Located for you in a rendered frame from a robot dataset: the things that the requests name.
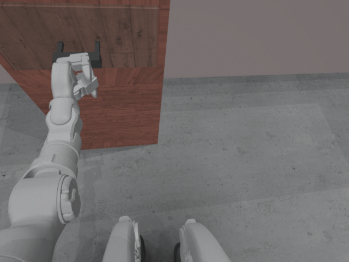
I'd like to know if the robot left hand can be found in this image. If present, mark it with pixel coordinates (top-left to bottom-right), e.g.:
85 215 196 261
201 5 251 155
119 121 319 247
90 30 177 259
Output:
51 52 99 103

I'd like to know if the drawer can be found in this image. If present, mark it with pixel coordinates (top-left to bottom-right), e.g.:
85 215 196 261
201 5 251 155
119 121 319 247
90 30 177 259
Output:
0 2 159 70

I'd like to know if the robot left shin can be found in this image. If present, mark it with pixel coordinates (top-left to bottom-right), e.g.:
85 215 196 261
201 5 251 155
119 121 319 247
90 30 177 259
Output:
119 216 141 262

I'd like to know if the left robot thigh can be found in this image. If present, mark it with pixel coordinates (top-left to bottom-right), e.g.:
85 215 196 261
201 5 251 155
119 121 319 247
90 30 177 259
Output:
102 220 141 262

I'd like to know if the robot left upper arm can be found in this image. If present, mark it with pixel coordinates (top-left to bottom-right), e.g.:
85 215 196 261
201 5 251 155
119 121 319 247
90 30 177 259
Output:
0 174 81 262

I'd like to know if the robot left forearm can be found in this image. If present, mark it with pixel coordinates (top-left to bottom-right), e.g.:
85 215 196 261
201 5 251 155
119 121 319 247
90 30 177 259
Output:
8 97 83 222

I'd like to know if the cabinet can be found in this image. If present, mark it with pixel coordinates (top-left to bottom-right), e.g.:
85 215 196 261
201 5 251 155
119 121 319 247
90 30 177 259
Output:
0 0 170 150

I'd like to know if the handle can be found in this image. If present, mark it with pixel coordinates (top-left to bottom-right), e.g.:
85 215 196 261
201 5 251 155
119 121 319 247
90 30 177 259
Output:
52 41 102 68

